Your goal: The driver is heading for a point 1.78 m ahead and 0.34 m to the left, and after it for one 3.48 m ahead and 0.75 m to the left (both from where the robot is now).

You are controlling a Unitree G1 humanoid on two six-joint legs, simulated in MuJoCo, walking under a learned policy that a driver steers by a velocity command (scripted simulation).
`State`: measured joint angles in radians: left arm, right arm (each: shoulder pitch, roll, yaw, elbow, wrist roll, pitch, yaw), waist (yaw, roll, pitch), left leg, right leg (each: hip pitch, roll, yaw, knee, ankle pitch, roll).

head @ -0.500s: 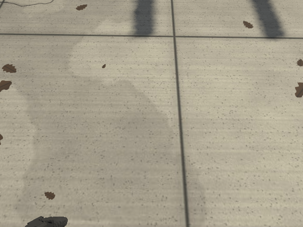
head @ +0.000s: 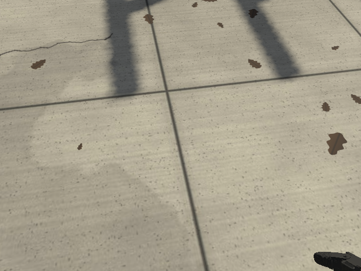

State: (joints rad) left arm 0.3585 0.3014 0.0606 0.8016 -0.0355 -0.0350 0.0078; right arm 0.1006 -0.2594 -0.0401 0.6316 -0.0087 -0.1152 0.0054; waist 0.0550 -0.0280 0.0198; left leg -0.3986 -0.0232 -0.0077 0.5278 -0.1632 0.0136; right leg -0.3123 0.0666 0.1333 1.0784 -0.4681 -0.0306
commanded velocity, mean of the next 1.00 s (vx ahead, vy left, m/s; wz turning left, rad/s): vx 0.50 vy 0.00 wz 0.32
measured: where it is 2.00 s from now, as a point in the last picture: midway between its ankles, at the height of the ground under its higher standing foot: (152, 144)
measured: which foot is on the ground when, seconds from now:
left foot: down 0.00-0.36, up 0.38-0.84, down 0.86-1.00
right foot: up 0.00-0.34, down 0.36-0.88, up 0.90-1.00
